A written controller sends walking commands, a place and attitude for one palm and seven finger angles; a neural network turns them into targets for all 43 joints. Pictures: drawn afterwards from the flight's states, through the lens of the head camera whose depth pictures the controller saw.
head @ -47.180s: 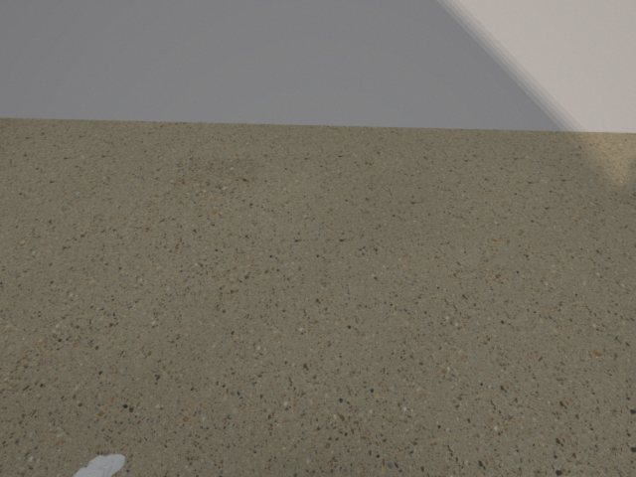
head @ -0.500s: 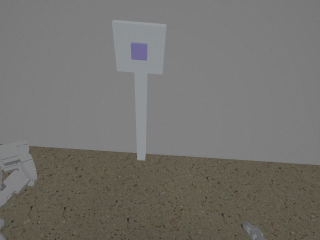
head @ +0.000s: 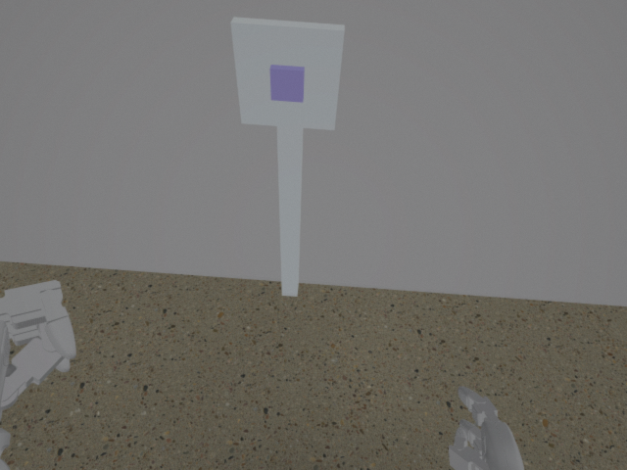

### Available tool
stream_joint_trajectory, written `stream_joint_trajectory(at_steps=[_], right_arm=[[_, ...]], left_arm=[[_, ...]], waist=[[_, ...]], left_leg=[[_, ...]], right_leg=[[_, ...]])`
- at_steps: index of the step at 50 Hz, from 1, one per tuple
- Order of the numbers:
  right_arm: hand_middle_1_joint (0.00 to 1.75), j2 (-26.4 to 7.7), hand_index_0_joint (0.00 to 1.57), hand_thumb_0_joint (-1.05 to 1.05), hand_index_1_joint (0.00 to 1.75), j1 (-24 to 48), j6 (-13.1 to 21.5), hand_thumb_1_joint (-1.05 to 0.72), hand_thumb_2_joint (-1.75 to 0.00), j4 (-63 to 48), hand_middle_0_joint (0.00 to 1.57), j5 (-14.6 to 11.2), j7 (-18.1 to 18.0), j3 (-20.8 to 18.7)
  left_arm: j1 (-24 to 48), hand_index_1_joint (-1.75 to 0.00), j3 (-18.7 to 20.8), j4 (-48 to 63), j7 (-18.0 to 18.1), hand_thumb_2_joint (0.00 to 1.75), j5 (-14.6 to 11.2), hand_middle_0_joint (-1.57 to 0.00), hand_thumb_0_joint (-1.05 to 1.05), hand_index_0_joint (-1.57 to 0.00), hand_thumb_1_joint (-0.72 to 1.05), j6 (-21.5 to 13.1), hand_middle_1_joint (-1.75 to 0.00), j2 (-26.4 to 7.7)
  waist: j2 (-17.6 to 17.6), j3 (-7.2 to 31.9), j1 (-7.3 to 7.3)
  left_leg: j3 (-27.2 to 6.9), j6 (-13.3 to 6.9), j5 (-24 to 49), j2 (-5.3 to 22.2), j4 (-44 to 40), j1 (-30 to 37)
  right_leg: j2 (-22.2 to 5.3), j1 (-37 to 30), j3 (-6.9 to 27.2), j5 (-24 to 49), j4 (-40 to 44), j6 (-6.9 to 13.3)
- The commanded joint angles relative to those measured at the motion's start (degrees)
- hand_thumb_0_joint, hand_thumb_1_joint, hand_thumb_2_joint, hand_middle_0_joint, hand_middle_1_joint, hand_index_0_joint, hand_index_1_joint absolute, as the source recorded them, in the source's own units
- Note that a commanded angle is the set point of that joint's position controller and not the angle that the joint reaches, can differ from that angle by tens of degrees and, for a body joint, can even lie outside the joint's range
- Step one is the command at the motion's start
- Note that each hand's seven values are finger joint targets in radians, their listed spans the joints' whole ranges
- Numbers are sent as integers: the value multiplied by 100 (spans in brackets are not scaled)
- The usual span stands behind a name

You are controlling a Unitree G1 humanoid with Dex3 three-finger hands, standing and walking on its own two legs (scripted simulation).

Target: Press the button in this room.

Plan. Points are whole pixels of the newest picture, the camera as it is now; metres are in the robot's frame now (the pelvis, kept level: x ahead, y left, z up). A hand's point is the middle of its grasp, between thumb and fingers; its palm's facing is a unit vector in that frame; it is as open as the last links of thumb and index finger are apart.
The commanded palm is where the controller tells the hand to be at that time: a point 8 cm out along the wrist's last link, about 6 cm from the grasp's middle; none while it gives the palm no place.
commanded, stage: stop stepping back and stand still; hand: left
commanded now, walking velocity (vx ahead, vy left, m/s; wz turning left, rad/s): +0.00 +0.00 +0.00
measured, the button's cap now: (287, 83) +0.81 +0.11 +0.10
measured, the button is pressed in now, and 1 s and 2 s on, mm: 0 0 0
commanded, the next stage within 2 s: let the arm hang, fingers relaxed in 0.04 s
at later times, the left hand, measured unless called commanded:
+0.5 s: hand out of the picture +0.01 +0.20 -0.18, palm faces +0.04 -0.98 -0.21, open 3.6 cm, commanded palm none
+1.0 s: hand out of the picture +0.04 +0.20 -0.16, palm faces +0.01 -0.96 -0.27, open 7.3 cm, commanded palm none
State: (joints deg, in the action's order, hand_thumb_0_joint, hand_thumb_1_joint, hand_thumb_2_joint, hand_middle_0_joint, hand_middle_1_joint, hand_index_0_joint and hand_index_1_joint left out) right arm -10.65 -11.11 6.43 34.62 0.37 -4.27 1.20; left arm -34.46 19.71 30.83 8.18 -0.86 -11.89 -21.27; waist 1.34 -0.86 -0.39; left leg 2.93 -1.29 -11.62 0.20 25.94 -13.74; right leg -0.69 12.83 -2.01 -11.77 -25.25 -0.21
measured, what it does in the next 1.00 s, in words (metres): stands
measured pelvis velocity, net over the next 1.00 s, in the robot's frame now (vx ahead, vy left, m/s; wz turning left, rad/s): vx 0.00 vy -0.01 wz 0.01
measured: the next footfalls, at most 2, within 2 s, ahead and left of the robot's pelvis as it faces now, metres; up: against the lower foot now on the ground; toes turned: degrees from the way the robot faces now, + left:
none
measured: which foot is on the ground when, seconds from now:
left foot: down 0.00-1.00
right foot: down 0.00-1.00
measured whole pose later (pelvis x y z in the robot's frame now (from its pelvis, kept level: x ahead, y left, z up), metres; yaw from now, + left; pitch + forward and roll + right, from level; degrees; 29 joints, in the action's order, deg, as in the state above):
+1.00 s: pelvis +0.00 -0.01 +0.00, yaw +1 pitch -2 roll +0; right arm -11.5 -13.0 -0.7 63.8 1.0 -1.0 -1.0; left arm -10.0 1.2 -64.6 0.8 1.0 -0.3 -13.3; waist -1.2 -3.0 0.6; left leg 2.1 -0.8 -9.7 0.0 23.1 -11.9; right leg -0.9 11.3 -2.8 -11.0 -23.9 0.6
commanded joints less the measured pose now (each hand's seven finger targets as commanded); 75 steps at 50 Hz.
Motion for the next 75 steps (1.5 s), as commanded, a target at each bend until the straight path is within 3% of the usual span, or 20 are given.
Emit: stream_joint_trajectory(at_steps=[1,6,7,8,9,10,11,13,15,17,18,20,21,23,25,27,37,52,60,75], right_arm=[[30,-761,20,0,30,511,295,-90,-90,-923,20,15,-28,-297],[30,-751,20,0,30,535,253,-90,-90,-942,20,7,-46,-312],[30,-1942,20,0,30,703,428,-90,-90,604,20,-63,522,-656],[30,-1524,20,0,30,258,33,-90,-90,498,20,-139,530,-627],[30,-1385,20,0,30,169,-92,-90,-90,482,20,-87,518,-541],[30,-1385,20,0,30,205,-188,-90,-90,436,20,-41,511,-484],[30,-1416,20,0,30,229,-250,-90,-90,435,20,9,496,-460],[30,-1509,20,0,30,338,-343,-90,-90,582,20,75,473,-430],[30,-1502,20,0,30,363,-455,-90,-90,812,20,102,464,-414],[30,-1319,20,0,30,335,-551,-90,-90,1055,20,121,466,-327],[30,-1258,20,0,30,308,-577,-90,-90,1184,20,119,458,-296],[30,-1174,20,0,30,193,-613,-90,-90,1442,20,103,437,-273],[30,-1149,20,0,30,80,-634,-90,-90,1540,20,93,419,-268],[30,-1031,20,0,30,-88,-640,-90,-90,1772,20,98,385,-268],[30,-956,20,0,30,-213,-647,-90,-90,1957,20,108,353,-297],[30,-961,20,0,30,-371,-666,-90,-90,2118,20,83,337,-317],[30,-909,20,0,30,-705,-665,-90,-90,2611,20,75,293,-361],[30,-949,20,0,30,-259,-600,-90,-90,2726,20,78,303,-352],[30,-1195,20,0,30,52,-560,-90,-90,2700,20,80,295,-369],[30,-1612,20,0,30,363,-557,-90,-90,2702,20,60,302,-375]], left_arm=[[-106,-150,633,1309,113,90,-70,-130,0,-130,90,-362,-150,-837],[-180,-150,701,1228,121,90,-99,-130,0,-130,90,-382,-150,-864],[742,-150,-1377,-3623,-711,90,428,-130,0,-130,90,539,-150,-320],[708,-146,-1231,-3773,-792,90,293,-126,0,-126,90,953,-146,-261],[880,-142,-1318,-3944,-802,90,279,-123,0,-123,90,1024,-142,-93],[1109,-138,-1353,-4195,-803,90,291,-119,0,-119,90,1063,-138,-105],[1301,-134,-1388,-4497,-799,90,310,-115,0,-115,90,1087,-134,-172],[1589,-126,-1438,-5259,-802,90,309,-108,0,-108,90,1123,-126,-282],[1898,-118,-1519,-6091,-786,90,292,-101,0,-101,90,1159,-118,-387],[2013,-110,-1652,-6834,-765,90,260,-93,0,-93,90,1199,-110,-308],[2022,-106,-1696,-7170,-761,90,242,-90,0,-90,90,1194,-106,-299],[2029,-98,-1753,-7724,-758,90,220,-82,0,-82,90,1177,-98,-277],[2003,-94,-1768,-7925,-754,90,211,-79,0,-79,90,1172,-94,-268],[1906,-86,-1747,-8307,-750,90,209,-71,0,-71,90,1158,-86,-103],[1848,-78,-1691,-8588,-734,90,205,-64,0,-64,90,1141,-78,-41],[1900,-70,-1720,-8791,-731,90,182,-57,0,-57,90,1132,-70,-70],[1907,-30,-1729,-9355,-699,90,163,-20,0,-20,90,1146,-30,-55],[2419,-30,-1693,-9349,-681,90,168,-20,0,-20,90,1074,-30,-140],[2670,-30,-1659,-9292,-699,90,161,-20,0,-20,90,1019,-30,-291],[2930,-30,-1651,-9334,-720,90,141,-20,0,-20,90,985,-30,-657]], waist=[[-499,617,14],[-442,574,27],[-557,-16,294],[-507,565,204],[-324,713,176],[-153,607,152],[295,574,130],[617,443,46],[437,336,56],[-272,164,39],[-421,168,37],[-637,158,54],[-485,143,59],[-667,171,61],[-855,189,50],[-519,65,81],[-194,-212,71],[-222,-203,85],[-286,23,93],[-172,278,106]], left_leg=[[-585,17,633,438,-579,8],[-566,18,413,407,-590,-16],[-657,-51,1434,542,417,-489],[-561,34,1556,582,364,-70],[-769,-62,1186,673,351,-180],[-946,-180,977,719,175,-405],[-1091,-236,931,765,58,-518],[-1074,-259,637,659,-16,-676],[-963,-193,372,517,-92,-478],[-927,-151,-20,494,-342,-501],[-910,-135,-185,484,-432,-442],[-862,-103,-476,459,-553,-300],[-881,-102,-554,486,-590,-280],[-827,-88,-701,461,-644,-201],[-808,-99,-669,477,-651,-155],[-810,-94,-605,507,-647,-98],[-821,-135,-691,562,-807,-59],[-711,-52,228,583,-831,235],[-681,-6,604,629,-860,476],[-659,16,813,697,-927,780]], right_leg=[[-196,-425,347,758,325,42],[-215,-375,379,648,443,46],[-628,502,115,1329,-398,178],[-593,476,398,934,-256,185],[-501,539,263,273,-377,200],[-375,522,201,-73,-515,205],[-288,376,206,-185,-576,214],[-398,141,363,-131,-347,269],[-516,201,535,-184,-103,355],[-503,173,580,-476,73,338],[-505,135,607,-539,164,337],[-511,132,660,-689,339,353],[-484,89,607,-748,415,345],[-509,49,636,-780,553,364],[-515,-30,571,-637,595,395],[-535,22,549,-691,702,405],[-515,99,484,-870,756,401],[-586,-89,543,-168,834,346],[-614,-334,564,389,882,341],[-664,-590,596,757,1009,345]])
